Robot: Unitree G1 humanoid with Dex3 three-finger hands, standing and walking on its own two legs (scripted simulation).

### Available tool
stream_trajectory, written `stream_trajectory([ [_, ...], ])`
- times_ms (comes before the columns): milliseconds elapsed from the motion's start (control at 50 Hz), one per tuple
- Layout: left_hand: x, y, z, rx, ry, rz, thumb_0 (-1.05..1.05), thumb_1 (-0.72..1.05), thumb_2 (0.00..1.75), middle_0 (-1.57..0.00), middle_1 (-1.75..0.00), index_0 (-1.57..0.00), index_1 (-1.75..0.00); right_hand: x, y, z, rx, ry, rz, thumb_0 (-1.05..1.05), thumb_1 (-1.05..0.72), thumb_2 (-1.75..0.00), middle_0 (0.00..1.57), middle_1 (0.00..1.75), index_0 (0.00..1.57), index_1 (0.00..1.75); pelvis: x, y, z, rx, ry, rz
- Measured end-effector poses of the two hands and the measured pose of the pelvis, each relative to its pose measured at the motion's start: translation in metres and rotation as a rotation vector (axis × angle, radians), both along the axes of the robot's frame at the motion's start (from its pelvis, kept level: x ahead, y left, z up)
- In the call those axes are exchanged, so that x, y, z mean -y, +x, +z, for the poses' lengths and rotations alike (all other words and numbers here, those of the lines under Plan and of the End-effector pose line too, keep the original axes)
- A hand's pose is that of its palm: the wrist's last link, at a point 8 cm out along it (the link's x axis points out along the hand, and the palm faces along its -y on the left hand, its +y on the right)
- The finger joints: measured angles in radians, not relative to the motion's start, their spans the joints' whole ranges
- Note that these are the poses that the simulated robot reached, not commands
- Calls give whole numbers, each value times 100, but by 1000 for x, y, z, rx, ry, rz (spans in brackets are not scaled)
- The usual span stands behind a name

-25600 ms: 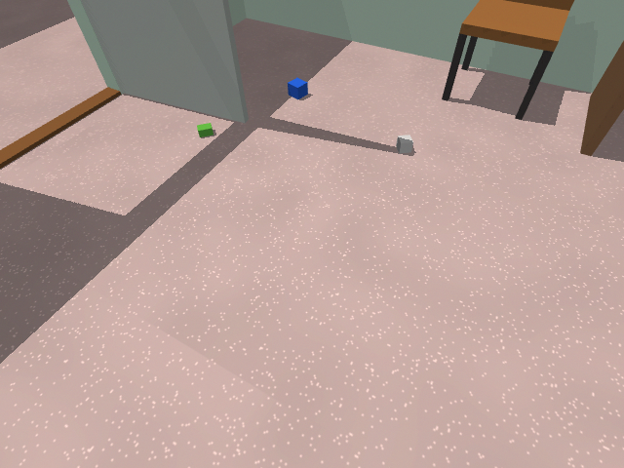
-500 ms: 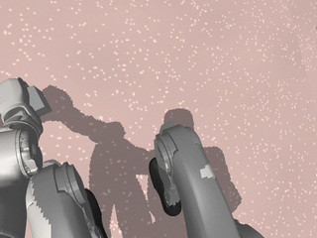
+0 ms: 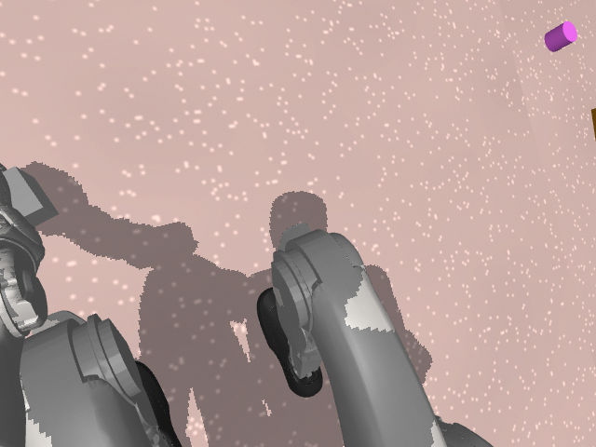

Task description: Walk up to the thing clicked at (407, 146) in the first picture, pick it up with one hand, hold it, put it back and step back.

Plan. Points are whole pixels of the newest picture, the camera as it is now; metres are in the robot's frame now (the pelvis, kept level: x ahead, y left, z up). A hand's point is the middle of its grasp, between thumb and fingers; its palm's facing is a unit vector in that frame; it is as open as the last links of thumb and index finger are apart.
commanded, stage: rest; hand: left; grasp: from above
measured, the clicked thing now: (15, 203) +0.47 +0.24 -0.28
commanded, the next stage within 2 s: open in 0.44 s
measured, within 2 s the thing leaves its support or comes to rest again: neither
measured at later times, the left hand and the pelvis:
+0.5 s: hand (1, 212) +0.45 +0.24 -0.24, palm faces -0.37 -0.26 -0.89, open 8.9 cm; pelvis -0.01 +0.00 +0.00, yaw -1 degrees
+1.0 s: hand (1, 213) +0.45 +0.25 -0.25, palm faces -0.36 -0.25 -0.90, open 9.8 cm; pelvis -0.01 +0.00 +0.00, yaw -2 degrees
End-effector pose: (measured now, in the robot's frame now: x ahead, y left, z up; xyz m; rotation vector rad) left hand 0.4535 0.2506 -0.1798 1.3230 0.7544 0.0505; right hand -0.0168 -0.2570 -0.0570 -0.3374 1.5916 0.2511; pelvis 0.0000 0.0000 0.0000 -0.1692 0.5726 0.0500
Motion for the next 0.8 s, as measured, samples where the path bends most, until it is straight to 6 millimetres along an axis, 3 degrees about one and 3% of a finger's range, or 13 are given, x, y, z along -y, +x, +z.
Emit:
stream_trajectory([
  [600,2,1,-3,11,25,-2,6,24,22,-121,-32,-83,-27,-13,-10,3,52,52,62,0,-90,-90,19,30,20,30,-1,-9,-4,57,-22,-13],
  [800,2,-1,-8,11,19,-14,3,21,29,-94,-38,-79,-34,-13,-13,11,56,34,69,0,-89,-90,19,30,20,30,-3,-11,-3,66,-32,-16],
])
